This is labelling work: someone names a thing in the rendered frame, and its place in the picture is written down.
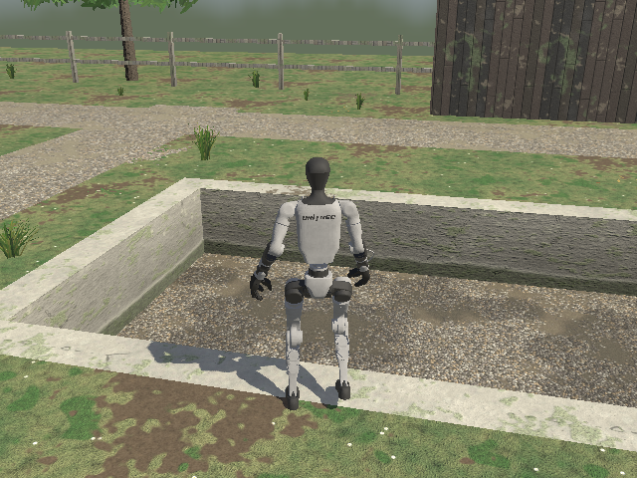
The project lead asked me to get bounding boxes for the robot left hand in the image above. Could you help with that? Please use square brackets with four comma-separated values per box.
[250, 274, 272, 301]

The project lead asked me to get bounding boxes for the left robot upper arm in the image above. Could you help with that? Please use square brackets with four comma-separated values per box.
[268, 201, 298, 257]

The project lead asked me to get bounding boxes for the left robot forearm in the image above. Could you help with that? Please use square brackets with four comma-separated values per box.
[254, 241, 277, 280]

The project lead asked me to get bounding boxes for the robot right hand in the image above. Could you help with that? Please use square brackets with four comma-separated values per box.
[347, 268, 370, 287]

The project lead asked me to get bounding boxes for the robot left thigh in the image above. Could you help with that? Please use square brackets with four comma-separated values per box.
[285, 278, 305, 348]

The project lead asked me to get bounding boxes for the right robot forearm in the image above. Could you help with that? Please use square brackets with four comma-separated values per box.
[353, 239, 369, 272]

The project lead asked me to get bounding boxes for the robot right foot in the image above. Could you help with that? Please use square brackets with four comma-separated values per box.
[335, 379, 350, 400]

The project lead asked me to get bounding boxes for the right robot upper arm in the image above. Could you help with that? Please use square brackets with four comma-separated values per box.
[338, 200, 364, 254]

